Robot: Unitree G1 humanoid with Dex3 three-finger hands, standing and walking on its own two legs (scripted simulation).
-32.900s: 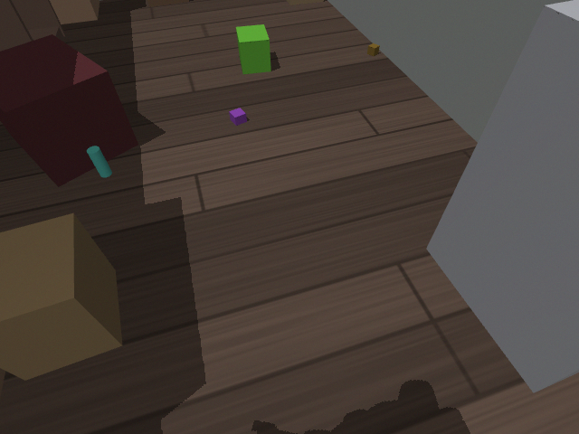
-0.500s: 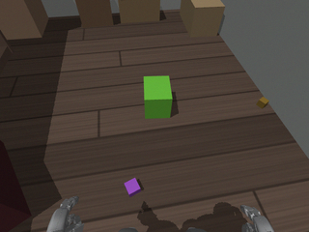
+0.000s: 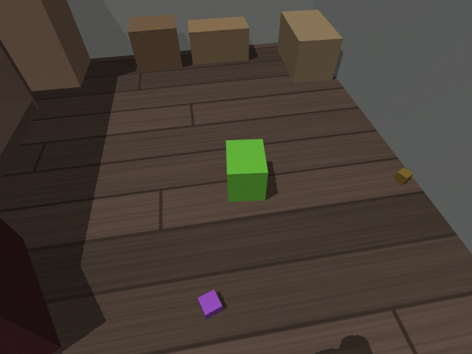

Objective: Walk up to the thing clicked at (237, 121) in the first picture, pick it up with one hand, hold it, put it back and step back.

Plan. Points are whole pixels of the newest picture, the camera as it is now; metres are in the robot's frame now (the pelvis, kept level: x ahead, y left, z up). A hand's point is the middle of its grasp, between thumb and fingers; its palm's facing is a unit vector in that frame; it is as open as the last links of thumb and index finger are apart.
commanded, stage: stand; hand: left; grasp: from above
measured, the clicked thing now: (210, 304) +0.45 +0.14 -0.75
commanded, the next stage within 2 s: step back in 1.84 s
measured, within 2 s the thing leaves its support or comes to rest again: neither
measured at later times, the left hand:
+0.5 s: hand out of the picture +0.05 +0.22 -0.16, palm faces +0.03 -0.94 -0.33, open 7.4 cm
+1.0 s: hand out of the picture +0.07 +0.22 -0.15, palm faces +0.02 -0.94 -0.34, open 7.4 cm
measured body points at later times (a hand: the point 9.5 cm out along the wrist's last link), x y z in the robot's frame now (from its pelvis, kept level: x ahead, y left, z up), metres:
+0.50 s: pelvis +0.00 -0.02 +0.00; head +0.00 -0.03 +0.45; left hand +0.05 +0.27 -0.13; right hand +0.06 -0.31 -0.14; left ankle +0.01 +0.11 -0.74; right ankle +0.01 -0.14 -0.74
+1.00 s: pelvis +0.01 -0.03 +0.01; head +0.02 -0.04 +0.46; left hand +0.07 +0.26 -0.13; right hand +0.07 -0.32 -0.14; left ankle +0.01 +0.11 -0.74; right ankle +0.01 -0.14 -0.74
